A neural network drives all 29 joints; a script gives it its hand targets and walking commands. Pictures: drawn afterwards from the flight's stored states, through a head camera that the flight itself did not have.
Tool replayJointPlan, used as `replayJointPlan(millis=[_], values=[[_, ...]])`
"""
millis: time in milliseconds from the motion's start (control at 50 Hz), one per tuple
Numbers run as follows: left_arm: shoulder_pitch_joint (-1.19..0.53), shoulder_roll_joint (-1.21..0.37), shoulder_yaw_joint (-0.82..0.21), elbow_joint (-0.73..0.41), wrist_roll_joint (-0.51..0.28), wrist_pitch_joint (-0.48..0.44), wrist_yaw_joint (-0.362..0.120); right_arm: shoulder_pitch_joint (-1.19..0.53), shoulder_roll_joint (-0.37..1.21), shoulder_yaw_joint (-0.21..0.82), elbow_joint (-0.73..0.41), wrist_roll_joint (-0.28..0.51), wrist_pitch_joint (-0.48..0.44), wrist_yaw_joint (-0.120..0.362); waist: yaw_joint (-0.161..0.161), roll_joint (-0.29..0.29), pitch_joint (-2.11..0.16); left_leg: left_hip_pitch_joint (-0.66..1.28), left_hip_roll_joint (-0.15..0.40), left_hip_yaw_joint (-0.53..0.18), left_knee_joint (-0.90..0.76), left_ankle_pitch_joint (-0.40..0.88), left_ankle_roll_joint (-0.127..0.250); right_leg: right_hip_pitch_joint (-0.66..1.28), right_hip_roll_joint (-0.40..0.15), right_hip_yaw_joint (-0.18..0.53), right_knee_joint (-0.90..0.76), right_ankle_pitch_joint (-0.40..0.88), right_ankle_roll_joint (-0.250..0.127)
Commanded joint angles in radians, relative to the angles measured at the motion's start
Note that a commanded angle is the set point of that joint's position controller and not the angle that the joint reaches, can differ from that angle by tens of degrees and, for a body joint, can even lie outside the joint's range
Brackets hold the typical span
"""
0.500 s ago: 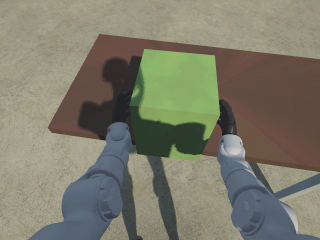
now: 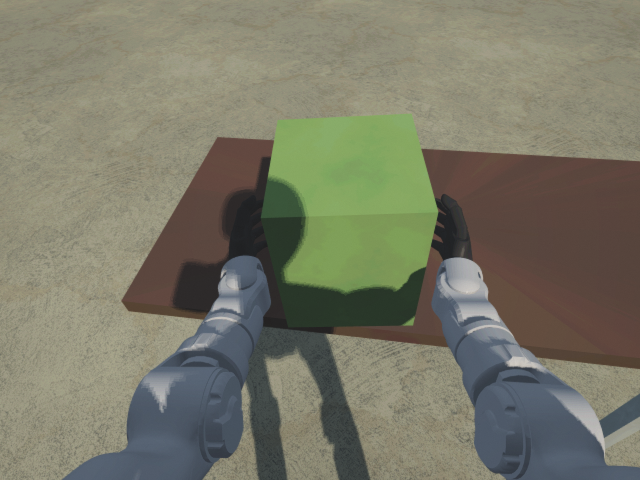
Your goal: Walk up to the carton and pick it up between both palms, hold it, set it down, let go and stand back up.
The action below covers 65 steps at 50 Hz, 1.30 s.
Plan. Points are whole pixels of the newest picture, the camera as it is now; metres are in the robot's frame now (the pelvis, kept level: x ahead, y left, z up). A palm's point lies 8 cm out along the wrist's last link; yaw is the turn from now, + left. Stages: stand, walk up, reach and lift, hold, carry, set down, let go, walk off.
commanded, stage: reach and lift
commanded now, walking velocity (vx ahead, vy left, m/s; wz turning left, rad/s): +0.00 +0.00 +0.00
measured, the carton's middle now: (347, 225) +0.48 -0.03 +0.05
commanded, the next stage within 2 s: none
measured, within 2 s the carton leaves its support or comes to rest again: neither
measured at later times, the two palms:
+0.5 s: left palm (215, 231) +0.39 +0.14 +0.15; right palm (452, 228) +0.37 -0.14 +0.15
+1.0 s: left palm (206, 256) +0.35 +0.15 +0.15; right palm (458, 223) +0.35 -0.13 +0.18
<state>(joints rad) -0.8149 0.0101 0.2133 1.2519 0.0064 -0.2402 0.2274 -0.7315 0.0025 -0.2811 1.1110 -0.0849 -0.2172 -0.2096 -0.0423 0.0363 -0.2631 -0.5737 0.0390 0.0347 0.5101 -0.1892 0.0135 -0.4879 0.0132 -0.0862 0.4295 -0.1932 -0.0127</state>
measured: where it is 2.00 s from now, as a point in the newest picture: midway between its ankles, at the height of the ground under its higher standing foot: outside the picture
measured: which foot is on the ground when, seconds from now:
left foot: down 0.00-1.00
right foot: down 0.00-1.00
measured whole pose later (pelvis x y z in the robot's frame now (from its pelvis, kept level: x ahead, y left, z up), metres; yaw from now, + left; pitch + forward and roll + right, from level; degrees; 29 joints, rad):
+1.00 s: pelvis -0.03 +0.00 +0.01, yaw +2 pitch -8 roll -1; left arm -0.65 -0.09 0.35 0.45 0.37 0.51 0.06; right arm -0.74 0.07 -0.23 0.79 0.00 0.08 -0.21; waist -0.07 -0.09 0.05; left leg -0.08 0.01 0.02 0.36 -0.13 0.01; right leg -0.01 0.00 -0.08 0.30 -0.15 -0.01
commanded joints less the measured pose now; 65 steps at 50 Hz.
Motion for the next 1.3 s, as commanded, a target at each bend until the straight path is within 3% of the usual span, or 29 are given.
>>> replayJointPlan(millis=[0,20,60,80,120,200,240,280,300,340,400,440,460,500,560,580,620,700,720,740,760,900,1020,1100,1140,1200,1280], values=[[-0.808,-0.673,-0.238,-0.215,0.119,-0.005,-0.241,-0.816,0.677,0.341,-0.163,-0.044,0.018,0.203,-0.012,-0.027,-0.498,0.308,-0.047,-0.031,-0.064,0.175,-0.028,0.38,0.02,0.055,0.016,0.449,0.03],[-0.796,-0.665,-0.23,-0.247,0.108,0.009,-0.242,-0.83,0.682,0.363,-0.198,-0.026,0.034,0.207,0.003,-0.051,-0.52,0.324,-0.044,-0.031,-0.074,0.191,-0.024,0.404,0.025,0.052,0.014,0.457,0.035],[-0.797,-0.689,-0.235,-0.292,0.119,0.052,-0.242,-0.835,0.687,0.369,-0.217,0.002,0.065,0.207,-0.002,-0.03,-0.518,0.375,-0.042,-0.033,-0.073,0.231,-0.036,0.414,0.028,0.053,0.004,0.456,0.03],[-0.816,-0.697,-0.23,-0.321,0.098,0.067,-0.24,-0.881,0.694,0.379,-0.273,0.03,0.072,0.21,0.013,-0.043,-0.541,0.385,-0.044,-0.035,-0.07,0.231,-0.032,0.416,0.031,0.052,0.001,0.443,0.031],[-0.85,-0.717,-0.254,-0.386,0.065,0.102,-0.232,-0.903,0.702,0.391,-0.301,0.059,0.101,0.215,0.007,-0.052,-0.556,0.417,-0.039,-0.039,-0.078,0.243,-0.031,0.402,0.036,0.048,-0.007,0.427,0.032],[-0.845,-0.694,-0.24,-0.483,0.101,0.188,-0.24,-0.886,0.699,0.352,-0.325,0.054,0.154,0.205,-0.013,-0.047,-0.511,0.484,-0.046,-0.023,-0.093,0.254,-0.038,0.436,0.03,0.053,-0.036,0.438,0.038],[-0.798,-0.685,-0.207,-0.47,0.142,0.25,-0.254,-0.876,0.652,0.331,-0.317,0.052,0.18,0.196,-0.002,-0.024,-0.436,0.5,-0.049,-0.018,-0.109,0.243,-0.037,0.453,0.023,0.049,-0.053,0.429,0.04],[-0.756,-0.644,-0.183,-0.488,0.168,0.305,-0.268,-0.82,0.644,0.312,-0.286,0.052,0.216,0.189,-0.013,-0.042,-0.368,0.506,-0.053,-0.009,-0.136,0.201,-0.03,0.499,0.016,0.051,-0.068,0.407,0.049],[-0.75,-0.635,-0.158,-0.482,0.191,0.33,-0.275,-0.836,0.621,0.291,-0.285,0.052,0.22,0.188,-0.001,-0.025,-0.324,0.512,-0.05,-0.001,-0.154,0.183,-0.029,0.495,0.016,0.047,-0.083,0.365,0.051],[-0.712,-0.624,-0.114,-0.491,0.223,0.376,-0.291,-0.841,0.6,0.27,-0.285,0.049,0.232,0.19,0.01,-0.053,-0.247,0.513,-0.052,0.009,-0.179,0.149,-0.024,0.513,0.022,0.04,-0.104,0.316,0.058],[-0.727,-0.675,-0.179,-0.602,0.202,0.413,-0.295,-0.87,0.606,0.278,-0.342,0.073,0.206,0.195,-0.011,-0.007,-0.308,0.614,-0.052,-0.001,-0.159,0.27,-0.053,0.503,0.029,0.022,-0.114,0.345,0.048],[-0.751,-0.701,-0.211,-0.611,0.196,0.42,-0.293,-0.886,0.592,0.246,-0.351,0.046,0.184,0.202,-0.03,0.019,-0.341,0.666,-0.041,-0.007,-0.142,0.292,-0.068,0.452,0.037,0.006,-0.133,0.285,0.038],[-0.709,-0.709,-0.233,-0.621,0.2,0.428,-0.289,-0.912,0.59,0.285,-0.418,0.066,0.172,0.204,-0.014,0.034,-0.37,0.702,-0.048,-0.006,-0.13,0.34,-0.068,0.451,0.035,0.009,-0.132,0.331,0.042],[-0.7,-0.721,-0.264,-0.666,0.188,0.441,-0.284,-0.898,0.587,0.293,-0.443,0.071,0.166,0.203,-0.024,0.035,-0.366,0.706,-0.041,-0.016,-0.12,0.383,-0.075,0.466,0.04,0.004,-0.137,0.344,0.036],[-0.662,-0.69,-0.264,-0.671,0.202,0.477,-0.297,-0.885,0.575,0.319,-0.475,0.074,0.174,0.189,-0.022,0.01,-0.319,0.678,-0.052,-0.004,-0.137,0.311,-0.06,0.496,0.029,0.009,-0.145,0.331,0.047],[-0.62,-0.675,-0.224,-0.618,0.226,0.499,-0.307,-0.9,0.562,0.314,-0.472,0.07,0.186,0.183,-0.02,-0.017,-0.246,0.639,-0.056,-0.004,-0.155,0.247,-0.048,0.5,0.023,0.008,-0.149,0.297,0.05],[-0.622,-0.671,-0.226,-0.667,0.241,0.523,-0.324,-0.87,0.565,0.303,-0.464,0.055,0.195,0.18,-0.016,-0.02,-0.225,0.648,-0.058,0.006,-0.184,0.193,-0.041,0.495,0.018,0.005,-0.156,0.243,0.05],[-0.583,-0.676,-0.261,-0.764,0.225,0.567,-0.332,-0.884,0.556,0.356,-0.566,0.11,0.192,0.176,-0.004,-0.007,-0.247,0.685,-0.058,-0.007,-0.159,0.262,-0.048,0.52,0.022,0.003,-0.151,0.273,0.049],[-0.587,-0.691,-0.306,-0.817,0.2,0.571,-0.328,-0.884,0.56,0.38,-0.599,0.122,0.188,0.171,-0.03,-0.002,-0.311,0.721,-0.054,-0.013,-0.143,0.301,-0.058,0.522,0.026,0.0,-0.148,0.302,0.047],[-0.592,-0.703,-0.336,-0.847,0.191,0.577,-0.326,-0.888,0.568,0.402,-0.639,0.145,0.187,0.169,-0.035,0.022,-0.33,0.742,-0.056,-0.013,-0.132,0.338,-0.062,0.508,0.03,-0.005,-0.143,0.319,0.045],[-0.573,-0.699,-0.326,-0.837,0.196,0.586,-0.323,-0.924,0.556,0.421,-0.679,0.154,0.184,0.165,-0.018,0.005,-0.326,0.742,-0.057,-0.013,-0.132,0.328,-0.06,0.505,0.029,-0.001,-0.15,0.307,0.044],[-0.581,-0.639,-0.324,-0.958,0.236,0.651,-0.339,-0.761,0.527,0.389,-0.562,0.115,0.234,0.169,-0.054,-0.011,-0.175,0.752,-0.044,-0.011,-0.181,0.199,-0.048,0.448,0.03,-0.028,-0.183,0.11,0.039],[-0.679,-0.593,-0.276,-1.037,0.268,0.667,-0.353,-0.742,0.53,0.342,-0.471,0.087,0.236,0.191,-0.044,0.005,-0.112,0.707,-0.044,0.004,-0.236,0.065,-0.031,0.468,0.015,-0.042,-0.181,0.013,0.041],[-0.684,-0.573,-0.263,-1.034,0.279,0.673,-0.355,-0.712,0.527,0.305,-0.426,0.057,0.224,0.196,-0.056,0.015,-0.103,0.735,-0.046,0.023,-0.239,0.075,-0.021,0.469,0.008,-0.046,-0.183,0.026,0.044],[-0.654,-0.562,-0.271,-1.049,0.282,0.681,-0.361,-0.715,0.529,0.316,-0.468,0.064,0.212,0.194,-0.054,0.002,-0.135,0.745,-0.051,0.022,-0.234,0.09,-0.018,0.486,0.007,-0.048,-0.179,0.055,0.044],[-0.681,-0.596,-0.335,-1.15,0.241,0.66,-0.353,-0.73,0.552,0.369,-0.567,0.093,0.189,0.189,-0.059,0.023,-0.271,0.788,-0.054,0.014,-0.189,0.243,-0.033,0.531,0.016,-0.047,-0.159,0.176,0.05],[-0.584,-0.579,-0.332,-1.1,0.252,0.681,-0.359,-0.692,0.54,0.433,-0.586,0.104,0.209,0.167,-0.064,-0.017,-0.209,0.785,-0.057,0.012,-0.171,0.282,-0.023,0.553,0.012,-0.041,-0.161,0.242,0.063]])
